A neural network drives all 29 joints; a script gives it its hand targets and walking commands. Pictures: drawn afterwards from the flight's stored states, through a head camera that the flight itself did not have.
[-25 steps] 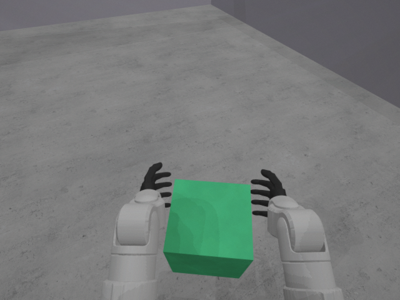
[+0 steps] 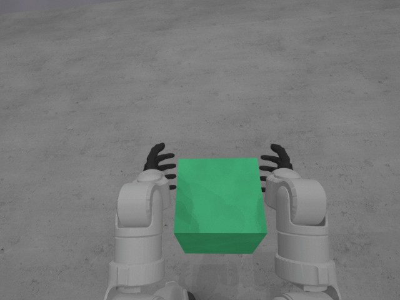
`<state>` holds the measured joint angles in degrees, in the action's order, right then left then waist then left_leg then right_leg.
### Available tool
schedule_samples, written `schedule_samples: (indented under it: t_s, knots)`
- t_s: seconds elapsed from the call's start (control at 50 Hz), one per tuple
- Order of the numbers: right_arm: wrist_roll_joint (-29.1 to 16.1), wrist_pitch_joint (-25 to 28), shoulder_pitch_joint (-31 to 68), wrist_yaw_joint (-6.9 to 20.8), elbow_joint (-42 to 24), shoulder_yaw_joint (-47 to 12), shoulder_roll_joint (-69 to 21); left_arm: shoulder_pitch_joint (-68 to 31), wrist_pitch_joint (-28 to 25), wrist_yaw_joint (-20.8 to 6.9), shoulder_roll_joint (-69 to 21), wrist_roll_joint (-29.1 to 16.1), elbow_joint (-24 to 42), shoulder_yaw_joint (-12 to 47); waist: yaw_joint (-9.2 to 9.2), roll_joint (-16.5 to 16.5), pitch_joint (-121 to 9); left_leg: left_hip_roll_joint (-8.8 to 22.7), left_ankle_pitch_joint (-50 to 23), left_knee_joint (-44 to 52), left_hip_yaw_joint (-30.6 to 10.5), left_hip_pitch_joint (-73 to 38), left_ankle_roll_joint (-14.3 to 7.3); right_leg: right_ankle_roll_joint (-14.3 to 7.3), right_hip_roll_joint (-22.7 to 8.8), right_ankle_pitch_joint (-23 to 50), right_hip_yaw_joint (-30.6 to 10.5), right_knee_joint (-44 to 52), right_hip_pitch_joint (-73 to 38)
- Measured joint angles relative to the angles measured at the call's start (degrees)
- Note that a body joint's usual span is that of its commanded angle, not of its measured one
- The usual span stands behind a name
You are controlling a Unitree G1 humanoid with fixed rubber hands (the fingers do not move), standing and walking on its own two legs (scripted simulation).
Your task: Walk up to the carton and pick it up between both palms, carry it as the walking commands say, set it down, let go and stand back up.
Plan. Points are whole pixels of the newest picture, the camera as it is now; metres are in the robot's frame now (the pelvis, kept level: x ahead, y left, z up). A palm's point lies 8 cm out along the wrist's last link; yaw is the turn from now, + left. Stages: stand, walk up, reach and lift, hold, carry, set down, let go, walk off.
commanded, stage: carry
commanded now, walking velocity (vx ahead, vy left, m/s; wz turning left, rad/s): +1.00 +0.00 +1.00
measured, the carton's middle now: (218, 209) +0.31 -0.01 -0.02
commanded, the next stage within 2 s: none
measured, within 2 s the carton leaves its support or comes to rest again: neither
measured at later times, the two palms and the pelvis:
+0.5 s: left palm (97, 76) +0.69 +0.31 +0.09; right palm (173, 52) +0.80 +0.10 +0.08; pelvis +0.47 +0.05 -0.01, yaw +33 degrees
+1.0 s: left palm (31, 53) +0.92 +0.63 +0.06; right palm (89, 29) +1.10 +0.46 +0.05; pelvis +0.81 +0.32 -0.02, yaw +54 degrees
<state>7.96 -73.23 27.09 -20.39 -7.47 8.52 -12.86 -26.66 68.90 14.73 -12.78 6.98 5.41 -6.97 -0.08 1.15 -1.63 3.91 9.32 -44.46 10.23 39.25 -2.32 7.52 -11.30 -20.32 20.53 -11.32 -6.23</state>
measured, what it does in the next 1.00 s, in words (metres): walks ahead, turning left: left foot, then right foot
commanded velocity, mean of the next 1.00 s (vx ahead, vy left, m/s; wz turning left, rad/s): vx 1.00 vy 0.00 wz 1.00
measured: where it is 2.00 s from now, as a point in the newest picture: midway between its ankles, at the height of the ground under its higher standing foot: (58, 158)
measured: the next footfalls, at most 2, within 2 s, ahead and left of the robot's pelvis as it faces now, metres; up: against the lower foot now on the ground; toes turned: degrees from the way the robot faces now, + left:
left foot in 0.10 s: +0.23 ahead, +0.08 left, +0.00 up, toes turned +11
right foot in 0.44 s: +0.66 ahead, -0.02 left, +0.00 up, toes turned +23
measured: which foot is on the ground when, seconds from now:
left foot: up 0.00-0.08, down 0.10-0.46, up 0.48-0.86, down 0.88-1.00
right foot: down 0.00-0.10, up 0.12-0.42, down 0.44-0.88, up 0.90-1.00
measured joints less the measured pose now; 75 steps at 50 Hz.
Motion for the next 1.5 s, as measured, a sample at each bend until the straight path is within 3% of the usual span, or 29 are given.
schedule_samples:
  t_s: [0.06, 0.1, 0.12, 0.16, 0.2, 0.3, 0.42, 0.46, 0.52, 0.56, 0.62, 0.7, 0.78, 0.82, 0.84, 0.86, 0.88, 0.9, 0.94, 0.98, 1.06, 1.12, 1.18, 1.2, 1.22, 1.26, 1.3, 1.4, 1.5]
  knots:
    - [0.05, 0.89, -0.24, -0.09, 0.07, -0.91, 0.06, 0.78, -0.84, -0.49, 0.28, -0.84, 0.64, -0.57, 0.32, 0.42, 1.61, -4.22, -1.39, 7.65, 3.91, -5.37, -2.12, 1.83, -2.6, -3.86, 2.2, -7.08, -4.19]
    - [-0.4, 1.11, -0.55, -0.23, 1.06, -2.09, 0.18, 1.74, -0.99, -1.89, 0.78, -0.58, 0.69, -1.35, 0.76, 1.29, 1.87, -6.82, -0.84, 12.84, 3.81, -12.3, -4.27, 1.38, -5.35, -0.77, -0.03, -24.94, -1.06]
    - [-0.47, 1.96, -0.73, -0.03, 1.91, -2.6, 0.29, 1.67, -1.56, -2.5, 0.76, -0.08, 0.12, -2.01, 1.6, 0.22, 1.83, -7.98, 1.65, 10.2, 3.22, -12.08, -5.32, 0.76, -5.51, -2.32, -5.52, -37.42, 3.9]
    - [-0.8, 3.17, -1.18, 0.14, 3.63, -2.69, 0.42, 1.85, -2.0, -2.9, 0.76, 0.6, -1.03, -2.35, 1.91, -1.14, 2.38, -9.73, 5.22, 9.3, 1.58, -13.77, -6.37, -0.49, -1.12, -5.19, -17.2, -58.54, 15.68]
    - [-0.74, 2.99, -2.0, 1.22, 4.46, -2.5, 0.7, 2.22, -1.58, -3.29, 0.96, 1.21, -2.2, -1.79, 2.32, -1.14, 2.64, -10.95, 5.36, 12.9, -1.64, -17.39, -5.52, -1.94, 2.4, -5.69, -21.39, -65.58, 25.52]
    - [-1.05, 2.03, -3.63, 3.18, 1.11, -3.34, 1.39, 2.46, -1.35, -2.57, 1.03, 1.97, -0.9, -0.19, 2.69, -1.5, 2.26, -12.33, 8.01, 19.88, -10.74, -26.13, -5.19, -2.35, 2.77, -3.93, -22.28, -48.66, 42.65]
    - [-0.29, 1.79, -5.08, 7.45, -5.01, -4.03, 1.95, 3.87, -1.25, -2.26, 1.53, 0.71, 4.92, 1.34, 1.53, -0.69, -0.6, -10.46, 16.47, 19.01, -18.91, -36.44, -3.75, -2.59, 4.84, 14.19, -18.15, -17.55, 41.62]
    - [0.15, 1.97, -6.09, 8.1, -6.04, -2.57, 2.68, 3.06, -1.57, -2.82, 1.2, 0.77, 3.37, 3.01, 1.38, 0.4, -1.36, -8.96, 16.54, 4.47, -17.35, -33.91, -3.52, -3.69, 4.7, 19.33, -15.39, -17.77, 37.24]
    - [0.2, 2.24, -6.84, 7.87, -4.17, -0.95, 2.43, 2.93, -1.55, -3.64, 1.17, 1.67, 0.14, 3.92, 0.36, 1.7, -2.09, -7.92, 11.64, -21.66, -14.12, -22.25, -3.31, -5.95, 3.76, 10.01, -10.11, -20.62, 31.76]
    - [-0.42, 1.46, -7.15, 7.01, -2.99, -1.53, 2.72, 3.24, -0.76, -3.54, 1.28, 1.66, -0.86, 3.78, -0.4, 1.0, -2.18, -6.66, 9.37, -25.97, -10.07, -16.03, -2.54, -4.77, 2.61, 8.3, -7.53, -17.51, 26.4]
    - [-0.14, 1.51, -7.19, 6.51, -2.39, -1.97, 2.77, 3.67, 0.21, -3.63, 1.49, 0.44, 0.24, 3.54, -2.09, -0.54, -1.72, -4.64, 9.24, -17.83, -4.99, -9.81, -1.17, -5.31, 1.02, 5.64, -3.64, -12.58, 18.45]
    - [1.48, 1.94, -6.87, 6.83, -3.53, -2.65, 2.62, 4.44, 0.55, -4.51, 1.79, -1.6, 3.43, 2.96, -3.53, -1.14, -1.11, -2.89, 3.49, -4.93, -0.75, -3.48, -1.1, -2.99, 0.67, 2.59, 1.3, -6.39, 8.44]
    - [1.89, 1.67, -6.8, 6.77, -4.71, -3.89, 2.58, 5.42, 0.8, -5.33, 2.14, -2.61, 5.85, 2.22, -2.69, -1.27, -0.48, -4.05, -3.67, 6.08, 4.21, -2.63, -2.82, -1.14, 0.52, -1.59, 5.15, -2.71, -1.43]
    - [1.59, 1.6, -7.08, 6.49, -4.43, -4.62, 2.67, 6.01, 0.91, -5.74, 2.34, -2.53, 6.05, 1.95, -1.57, -1.14, -0.11, -6.05, -4.85, 8.64, 6.59, -5.37, -3.91, 0.34, -0.8, -3.88, 6.14, -6.68, -4.87]
    - [1.11, 1.41, -7.35, 6.19, -4.06, -5.11, 2.76, 6.48, 1.0, -5.95, 2.51, -2.33, 5.86, 1.81, -0.92, -0.89, -0.11, -7.12, -4.42, 9.53, 7.31, -7.95, -4.61, 1.05, -1.92, -4.54, 6.11, -11.62, -5.56]
    - [0.47, 1.03, -7.42, 5.86, -3.55, -5.77, 2.78, 6.97, 1.21, -6.17, 2.71, -1.95, 5.77, 1.43, -0.37, -0.5, -0.38, -8.13, -3.86, 11.25, 7.18, -11.42, -5.47, 1.18, -3.49, 0.08, 5.29, -19.47, -4.73]
    - [-0.07, 0.45, -7.01, 5.64, -3.16, -6.52, 2.65, 7.17, 1.45, -6.35, 2.82, -1.1, 5.81, 0.82, 0.11, 0.3, -1.04, -8.95, -1.0, 13.01, 5.08, -14.89, -7.02, 0.48, -4.93, 3.54, 2.88, -30.1, -1.98]
    - [-0.32, 0.82, -6.72, 5.69, -2.41, -7.05, 2.62, 6.66, 0.99, -6.41, 2.69, -0.23, 5.12, -0.01, 1.7, -0.75, -1.77, -10.12, 4.36, 10.44, 3.93, -14.61, -8.2, 0.17, -5.83, 1.01, -1.67, -41.97, 2.93]
    - [-0.66, 2.17, -6.48, 5.8, -0.1, -6.3, 2.51, 5.79, -0.07, -6.25, 2.29, 0.89, 2.62, -0.63, 3.8, -2.27, -1.81, -12.18, 7.1, 8.13, 1.88, -14.74, -8.55, -0.09, -1.92, -4.1, -14.19, -61.21, 14.76]
    - [-0.88, 2.14, -6.98, 6.27, 1.65, -5.23, 2.6, 5.9, 0.22, -6.09, 2.34, 1.75, 0.42, 0.46, 4.82, -1.65, -1.43, -13.79, 6.01, 11.48, -2.36, -17.91, -7.54, -1.53, 2.21, -6.23, -20.65, -67.7, 24.79]
    - [-2.26, 0.43, -8.0, 5.57, 0.16, -5.32, 2.96, 5.38, 0.51, -5.03, 2.18, 2.33, -1.13, 1.21, 5.05, -0.61, -0.67, -14.52, 7.38, 18.12, -10.32, -24.8, -7.03, -2.3, 3.41, -9.63, -23.09, -51.12, 38.24]
    - [-1.88, 0.39, -7.5, 7.08, -2.45, -5.58, 2.81, 5.85, -0.09, -4.15, 2.29, 1.42, 1.8, 1.02, 3.32, 0.02, -0.56, -13.46, 10.16, 20.27, -15.4, -29.59, -5.88, -2.35, 4.3, -0.08, -22.81, -30.55, 41.27]
    - [-0.94, 0.94, -7.37, 8.34, -4.99, -5.4, 2.77, 6.09, -0.05, -3.85, 2.35, 0.33, 5.15, 1.63, 1.43, 0.32, -1.53, -12.04, 15.64, 16.34, -18.73, -33.21, -5.19, -2.55, 5.39, 11.23, -18.9, -16.16, 38.09]
    - [-0.47, 1.24, -7.7, 8.53, -5.92, -4.67, 2.93, 5.73, -0.24, -3.96, 2.2, 0.08, 5.18, 2.51, 1.21, 0.77, -2.03, -11.22, 17.46, 10.56, -18.49, -32.36, -5.12, -3.07, 5.48, 17.45, -17.47, -15.73, 35.99]
    - [-0.08, 1.75, -7.95, 8.82, -6.34, -3.63, 3.07, 5.41, -0.71, -4.18, 2.1, 0.13, 4.59, 3.64, 0.51, 1.65, -2.55, -9.93, 16.07, 2.41, -17.32, -29.8, -4.84, -3.76, 5.49, 18.27, -15.16, -17.84, 34.85]
    - [0.23, 2.26, -8.22, 9.34, -5.83, -2.18, 3.03, 5.2, -0.87, -4.33, 2.06, 0.38, 3.37, 4.71, -0.23, 1.49, -3.42, -8.96, 13.39, -15.3, -14.82, -22.29, -4.36, -5.05, 4.67, 10.49, -11.73, -19.78, 31.46]
    - [-0.51, 1.8, -8.54, 9.59, -5.22, -1.94, 3.18, 5.73, -0.13, -3.9, 2.22, 0.36, 3.13, 5.04, -0.93, -0.04, -3.9, -7.89, 11.1, -23.32, -10.86, -16.36, -3.47, -4.79, 3.01, 8.12, -9.07, -17.54, 26.45]
    - [-0.16, 2.35, -9.28, 9.05, -5.37, -2.69, 3.38, 6.82, 1.51, -4.08, 2.64, -1.58, 6.11, 5.42, -3.41, -2.98, -3.5, -4.81, 10.38, -8.76, -3.25, -8.73, -1.36, -3.42, -0.36, 4.13, -2.69, -10.59, 13.74]
    - [0.25, 2.04, -9.37, 7.88, -6.97, -4.13, 3.38, 7.82, 2.04, -5.18, 2.94, -3.16, 9.15, 4.62, -2.89, -2.43, -1.73, -5.88, 2.13, 6.95, 2.42, -6.84, -2.93, -0.34, -1.69, -3.19, 3.41, -7.79, 1.7]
